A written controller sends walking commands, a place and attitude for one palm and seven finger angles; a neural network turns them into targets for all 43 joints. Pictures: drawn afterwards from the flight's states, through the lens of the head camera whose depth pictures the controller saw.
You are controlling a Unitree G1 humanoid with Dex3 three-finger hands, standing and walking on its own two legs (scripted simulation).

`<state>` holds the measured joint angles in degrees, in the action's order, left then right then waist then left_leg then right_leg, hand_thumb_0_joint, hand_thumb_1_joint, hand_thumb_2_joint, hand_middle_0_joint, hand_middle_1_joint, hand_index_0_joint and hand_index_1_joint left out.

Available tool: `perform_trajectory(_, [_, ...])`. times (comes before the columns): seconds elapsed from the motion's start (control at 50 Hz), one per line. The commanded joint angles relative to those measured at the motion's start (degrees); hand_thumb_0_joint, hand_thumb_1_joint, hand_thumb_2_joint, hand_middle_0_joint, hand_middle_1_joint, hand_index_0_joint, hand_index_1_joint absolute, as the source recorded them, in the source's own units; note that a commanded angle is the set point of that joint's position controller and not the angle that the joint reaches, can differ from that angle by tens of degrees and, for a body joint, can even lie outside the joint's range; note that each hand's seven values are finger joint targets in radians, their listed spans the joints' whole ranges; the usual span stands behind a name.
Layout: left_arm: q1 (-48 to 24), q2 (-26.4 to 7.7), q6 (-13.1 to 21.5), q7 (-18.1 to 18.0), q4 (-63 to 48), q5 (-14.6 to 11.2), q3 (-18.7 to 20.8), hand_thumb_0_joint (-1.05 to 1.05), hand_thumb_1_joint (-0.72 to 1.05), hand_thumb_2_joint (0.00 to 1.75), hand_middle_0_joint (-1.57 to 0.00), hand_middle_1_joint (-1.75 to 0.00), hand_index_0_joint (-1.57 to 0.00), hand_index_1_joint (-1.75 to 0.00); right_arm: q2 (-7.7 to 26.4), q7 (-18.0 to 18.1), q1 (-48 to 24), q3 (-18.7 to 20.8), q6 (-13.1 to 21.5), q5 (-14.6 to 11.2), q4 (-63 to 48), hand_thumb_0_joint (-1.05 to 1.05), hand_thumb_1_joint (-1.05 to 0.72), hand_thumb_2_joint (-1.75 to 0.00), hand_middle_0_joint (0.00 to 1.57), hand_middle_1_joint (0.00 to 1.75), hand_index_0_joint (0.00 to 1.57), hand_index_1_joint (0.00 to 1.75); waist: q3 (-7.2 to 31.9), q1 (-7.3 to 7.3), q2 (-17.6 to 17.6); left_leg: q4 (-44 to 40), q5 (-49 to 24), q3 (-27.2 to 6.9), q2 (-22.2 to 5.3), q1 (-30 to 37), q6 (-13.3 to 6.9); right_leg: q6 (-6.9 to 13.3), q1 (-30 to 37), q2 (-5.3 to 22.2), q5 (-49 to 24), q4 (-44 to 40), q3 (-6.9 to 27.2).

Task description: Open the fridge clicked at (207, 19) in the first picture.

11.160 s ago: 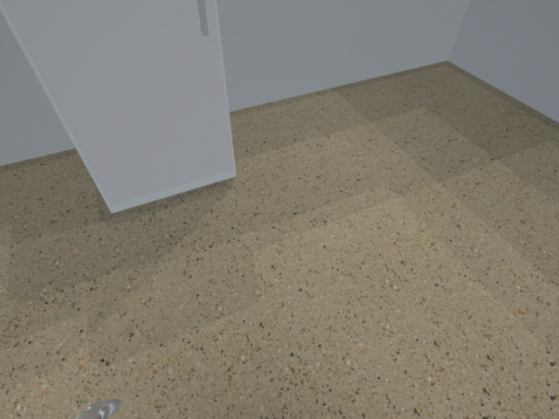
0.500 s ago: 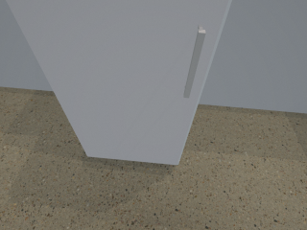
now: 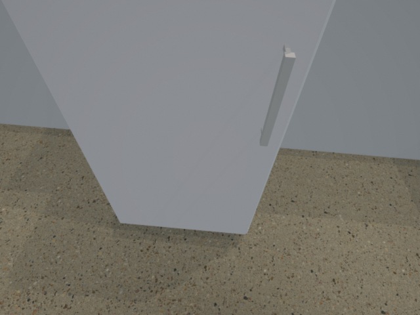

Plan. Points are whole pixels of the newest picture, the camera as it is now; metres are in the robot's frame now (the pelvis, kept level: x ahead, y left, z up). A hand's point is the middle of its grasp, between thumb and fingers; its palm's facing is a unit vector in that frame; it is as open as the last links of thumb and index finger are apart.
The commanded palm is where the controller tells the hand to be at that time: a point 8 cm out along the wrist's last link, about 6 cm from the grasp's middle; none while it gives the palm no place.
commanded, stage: look again from close up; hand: right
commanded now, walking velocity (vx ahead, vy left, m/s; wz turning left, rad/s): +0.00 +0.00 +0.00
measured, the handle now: (273, 101) +0.54 -0.11 +0.12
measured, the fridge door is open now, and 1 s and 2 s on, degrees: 0 0 0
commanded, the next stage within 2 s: shuffle to correct the standing spot in 0.38 s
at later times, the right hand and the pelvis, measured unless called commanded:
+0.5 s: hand out of the picture +0.02 -0.18 -0.17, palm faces +0.03 +0.97 -0.24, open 7.4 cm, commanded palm none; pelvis +0.01 +0.01 +0.00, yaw +0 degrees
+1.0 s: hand out of the picture +0.03 -0.14 -0.19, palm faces +0.01 +0.99 -0.13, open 7.4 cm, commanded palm none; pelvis +0.07 +0.02 -0.01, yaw +0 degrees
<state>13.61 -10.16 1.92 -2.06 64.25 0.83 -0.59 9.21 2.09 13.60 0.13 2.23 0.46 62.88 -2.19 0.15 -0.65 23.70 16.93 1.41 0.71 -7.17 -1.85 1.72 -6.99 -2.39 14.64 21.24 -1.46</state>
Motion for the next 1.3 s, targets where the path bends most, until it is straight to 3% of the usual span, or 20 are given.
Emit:
perform_trajectory(0.0, [3.0,-6.2,0.6,-0.5,-1.3,-0.2,1.1,0.0,0.9,0.9,-0.2,-0.3,-0.2,-0.3,7.9,0.6,3.6,1.3,0.8,0.0,-1.4,0.0,-0.9,-0.9,0.2,0.3,0.2,0.3,1.3,0.11,1.2,-2.5,-24.0,-6.3,-8.4,0.7,-0.8,0.1,1.1,8.2,-19.6,-1.6,5.7])
perform_trajectory(0.46, [0.2,-8.2,0.2,-0.6,-1.4,-0.3,1.1,0.0,0.9,0.9,-0.2,-0.3,-0.2,-0.3,9.9,0.5,2.6,1.5,0.7,0.0,-1.3,0.0,-0.9,-0.9,0.2,0.3,0.2,0.3,1.8,0.14,1.5,-4.5,-27.4,-6.4,-8.7,2.4,-0.1,-0.6,2.7,8.8,-18.7,-1.9,5.0])
perform_trajectory(0.5, [2.4,-4.3,-0.2,-0.5,0.0,-0.1,0.1,0.0,0.9,0.9,-0.2,-0.3,-0.2,-0.3,5.8,0.5,4.8,0.6,0.1,-0.2,0.1,0.0,-0.9,-0.9,0.2,0.3,0.2,0.3,1.8,0.05,2.2,-5.1,-19.3,-5.7,-8.1,2.1,0.5,-1.0,2.8,8.7,-13.9,-2.1,4.6])
perform_trajectory(0.64, [3.5,-3.8,-0.8,0.0,0.4,0.5,0.3,0.0,0.9,0.9,-0.2,-0.3,-0.2,-0.3,6.2,-0.7,6.6,1.6,-1.1,0.4,0.8,0.0,-0.9,-0.9,0.2,0.3,0.2,0.3,-7.5,0.46,3.3,-7.1,7.9,-7.7,-7.1,-3.5,-1.4,-0.5,-5.8,7.6,1.6,2.0,3.3])
perform_trajectory(0.78, [6.1,-1.6,0.2,-0.7,0.4,0.4,0.8,0.0,0.9,0.9,-0.2,-0.3,-0.2,-0.3,6.0,-0.5,11.2,3.0,-0.7,0.2,2.1,0.0,-0.9,-0.9,0.2,0.3,0.2,0.3,-4.7,-0.05,3.5,-1.9,-8.9,-9.4,-9.6,1.0,-5.1,-1.3,-8.1,7.0,-2.0,10.6,-0.9])
perform_trajectory(0.82, [10.7,-2.5,0.5,-0.9,1.8,0.5,1.4,0.0,0.9,0.9,-0.2,-0.3,-0.2,-0.3,4.8,-0.6,9.4,3.0,-0.8,0.4,1.4,0.0,-0.9,-0.9,0.2,0.3,0.2,0.3,-2.9,-2.11,-2.0,7.1,-14.9,-3.4,-5.7,-2.1,-3.3,0.0,-1.7,10.2,-13.2,6.5,2.8])
perform_trajectory(0.84, [15.3,-5.1,0.6,-1.4,3.4,0.9,2.1,0.0,0.9,0.9,-0.2,-0.3,-0.2,-0.3,3.4,-0.7,8.5,2.9,-0.9,0.4,0.3,0.0,-0.9,-0.9,0.2,0.3,0.2,0.3,-1.4,-3.49,-9.5,17.1,-11.1,0.8,-2.3,-10.1,-1.2,3.4,6.5,15.9,-23.8,4.2,11.1])
perform_trajectory(0.86, [21.0,-7.6,0.5,-2.1,5.2,1.4,2.8,0.0,0.9,0.9,-0.2,-0.3,-0.2,-0.3,2.7,-0.7,4.9,2.6,-0.7,0.4,-1.3,0.0,-0.9,-0.9,0.2,0.3,0.2,0.3,-2.7,-5.78,-15.7,27.0,8.0,4.3,0.7,-22.1,0.5,8.7,13.9,24.1,-39.0,0.7,21.9])
perform_trajectory(0.88, [24.0,-8.0,0.0,-2.6,6.0,1.6,2.6,0.0,0.9,0.9,-0.2,-0.3,-0.2,-0.3,3.6,-0.7,1.7,2.9,-0.8,0.8,-2.7,0.0,-0.9,-0.9,0.2,0.3,0.2,0.3,-5.3,-6.52,-15.1,35.8,19.3,1.4,0.0,-30.5,0.9,11.9,16.7,28.0,-49.5,0.0,26.3])
perform_trajectory(0.9, [24.1,-7.1,0.0,-2.8,5.7,1.6,2.4,0.0,0.9,0.9,-0.2,-0.3,-0.2,-0.3,4.1,-0.8,-0.2,3.5,-0.8,1.0,-3.2,0.0,-0.9,-0.9,0.2,0.3,0.2,0.3,-7.0,-6.49,-9.8,40.0,18.9,-0.9,-2.1,-32.3,0.6,12.5,14.6,28.7,-50.2,0.5,25.0])
perform_trajectory(0.94, [21.1,-6.3,0.6,-2.8,4.3,1.7,2.6,0.0,0.9,0.9,-0.2,-0.3,-0.2,-0.3,2.3,-1.8,-2.7,3.8,-1.1,1.1,-4.3,0.0,-0.9,-0.9,0.2,0.3,0.2,0.3,-8.6,-5.03,-4.5,41.8,15.4,-1.1,-4.6,-33.1,0.7,10.5,10.9,26.8,-44.0,-0.6,20.0])
perform_trajectory(1.0, [15.6,-6.1,1.3,-2.6,2.3,1.5,2.9,0.0,0.9,0.9,-0.2,-0.3,-0.2,-0.3,0.4,-2.9,-2.4,4.0,-2.0,0.7,-5.1,0.0,-0.9,-0.9,0.2,0.3,0.2,0.3,-7.8,-2.34,-7.0,40.7,9.1,0.3,-5.6,-30.8,1.5,6.5,6.3,21.8,-31.6,-3.6,12.1])
perform_trajectory(1.04, [15.3,-6.1,1.3,-2.4,1.8,1.6,3.1,0.0,0.9,0.9,-0.2,-0.3,-0.2,-0.3,0.0,-3.5,-5.1,4.0,-2.3,0.6,-6.6,0.0,-0.9,-0.9,0.2,0.3,0.2,0.3,-8.3,-2.47,-9.0,35.6,6.1,2.2,-5.6,-29.6,1.7,4.9,4.2,19.4,-32.3,-3.3,7.9])
perform_trajectory(1.08, [13.5,-6.1,0.9,-2.0,0.9,1.4,2.9,0.0,0.9,0.9,-0.2,-0.3,-0.2,-0.3,-0.4,-3.3,-5.2,3.7,-2.0,0.2,-7.1,0.0,-0.9,-0.9,0.2,0.3,0.2,0.3,-6.9,-1.38,-12.4,24.7,4.1,5.4,-4.0,-19.9,1.7,3.2,-0.3,16.0,-37.5,-0.4,2.8])
perform_trajectory(1.14, [11.5,-8.8,0.5,-1.2,-0.3,-0.2,4.0,0.0,0.9,0.9,-0.2,-0.3,-0.2,-0.3,3.4,-1.9,7.7,4.4,-0.5,0.3,-3.7,0.0,-0.9,-0.9,0.2,0.3,0.2,0.3,2.2,5.03,-8.8,8.0,-12.6,6.9,-1.3,0.5,2.1,-0.5,-1.7,12.7,-42.6,11.2,0.7])
perform_trajectory(1.16, [12.0,-8.7,0.6,-0.6,-1.0,-0.6,4.3,0.0,0.9,0.9,-0.2,-0.3,-0.2,-0.3,9.1,-1.3,12.6,5.5,0.5,0.7,-2.5,0.0,-0.9,-0.9,0.2,0.3,0.2,0.3,6.5,7.0,-2.4,5.2,-21.3,2.1,-6.2,10.2,1.2,-2.1,-6.0,11.1,-29.7,18.8,0.8])
perform_trajectory(1.18, [15.5,-4.9,0.7,-0.1,-1.7,-1.2,4.1,0.0,0.9,0.9,-0.2,-0.3,-0.2,-0.3,16.6,-0.5,13.7,7.2,0.7,1.3,-2.6,0.0,-0.9,-0.9,0.2,0.3,0.2,0.3,12.8,6.62,14.3,6.1,-46.8,-10.2,-20.4,18.1,-3.5,-3.1,-13.4,4.9,6.1,32.6,-0.9])
perform_trajectory(1.2, [15.8,-4.7,0.0,-0.6,-2.9,-1.7,4.2,0.0,0.9,0.9,-0.2,-0.3,-0.2,-0.3,18.8,-0.4,12.9,7.1,0.9,0.8,-3.4,0.0,-0.9,-0.9,0.2,0.3,0.2,0.3,17.0,5.04,17.6,6.0,-68.2,-18.1,-28.3,14.0,-8.4,-2.3,-11.7,2.6,24.4,43.8,3.2])
perform_trajectory(1.22, [15.3,-2.3,-0.9,-0.9,-3.2,-1.4,4.2,0.0,0.9,0.9,-0.2,-0.3,-0.2,-0.3,14.9,0.2,9.4,6.1,0.2,0.9,-4.7,0.0,-0.9,-0.9,0.2,0.3,0.2,0.3,12.0,3.87,9.4,4.8,-67.5,-14.5,-28.4,8.2,-10.1,-1.9,-11.9,3.8,23.0,45.5,5.2])
perform_trajectory(1.28, [8.5,-1.4,-3.3,-0.6,-4.1,-0.6,4.2,0.0,0.9,0.9,-0.2,-0.3,-0.2,-0.3,11.8,0.7,0.3,5.4,-1.3,1.0,-6.9,0.0,-0.9,-0.9,0.2,0.3,0.2,0.3,0.6,2.61,13.8,2.1,-49.9,-12.5,-25.5,-8.0,-9.6,-3.0,-17.2,5.7,18.7,53.5,4.6])
